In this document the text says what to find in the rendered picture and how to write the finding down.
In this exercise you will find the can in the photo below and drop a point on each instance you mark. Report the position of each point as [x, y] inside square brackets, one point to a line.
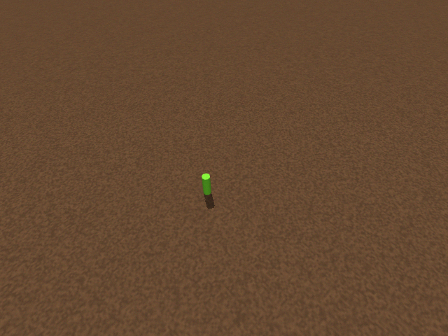
[206, 182]

